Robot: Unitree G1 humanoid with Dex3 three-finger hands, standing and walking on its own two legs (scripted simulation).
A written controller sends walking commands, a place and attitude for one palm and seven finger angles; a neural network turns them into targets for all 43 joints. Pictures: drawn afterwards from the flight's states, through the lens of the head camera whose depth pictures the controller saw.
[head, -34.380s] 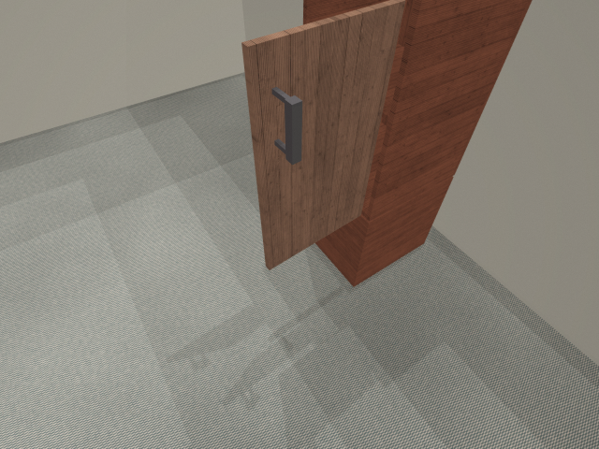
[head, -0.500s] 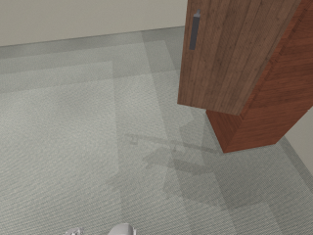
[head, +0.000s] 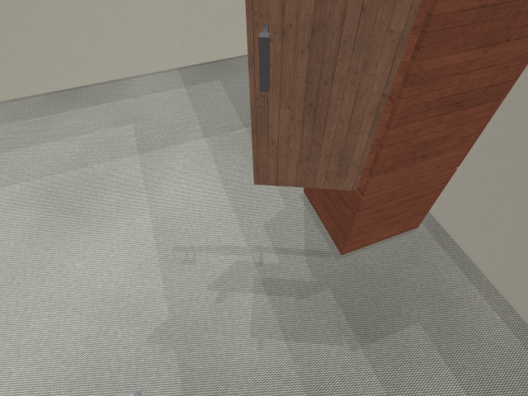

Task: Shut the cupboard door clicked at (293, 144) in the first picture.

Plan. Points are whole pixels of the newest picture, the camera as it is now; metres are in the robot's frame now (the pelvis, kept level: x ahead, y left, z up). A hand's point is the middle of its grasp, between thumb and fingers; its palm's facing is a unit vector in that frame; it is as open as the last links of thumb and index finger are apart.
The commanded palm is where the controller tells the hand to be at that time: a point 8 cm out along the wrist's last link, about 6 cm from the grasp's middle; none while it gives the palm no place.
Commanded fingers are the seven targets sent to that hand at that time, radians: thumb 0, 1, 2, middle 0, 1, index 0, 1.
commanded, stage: take the last steps up to it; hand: left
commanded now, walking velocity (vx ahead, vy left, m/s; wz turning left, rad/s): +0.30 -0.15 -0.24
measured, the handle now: (265, 58) +0.75 +0.03 +0.12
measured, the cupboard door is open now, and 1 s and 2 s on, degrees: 64 64 64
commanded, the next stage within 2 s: come to a stop and stand still in 0.76 s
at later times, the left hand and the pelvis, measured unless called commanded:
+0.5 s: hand (178, 362) +0.20 +0.17 -0.16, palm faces -0.14 -0.98 -0.14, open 7.4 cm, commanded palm none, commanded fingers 0.00 0.90 0.90 -0.20 -0.30 -0.20 -0.30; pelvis +0.11 -0.01 +0.02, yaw -8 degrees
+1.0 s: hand (250, 299) +0.33 +0.05 -0.18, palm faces -0.08 -0.98 -0.16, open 7.2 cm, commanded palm none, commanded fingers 0.00 0.90 0.90 -0.20 -0.30 -0.20 -0.30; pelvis +0.27 -0.12 +0.01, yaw -7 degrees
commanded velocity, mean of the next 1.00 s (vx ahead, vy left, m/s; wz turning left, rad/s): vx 0.16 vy -0.08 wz -0.06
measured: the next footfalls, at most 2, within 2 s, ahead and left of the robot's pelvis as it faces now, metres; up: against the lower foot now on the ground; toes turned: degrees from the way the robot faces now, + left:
left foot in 0.26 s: +0.12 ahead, +0.11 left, +0.00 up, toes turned +4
right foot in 0.68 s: +0.28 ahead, -0.22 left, +0.00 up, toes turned -9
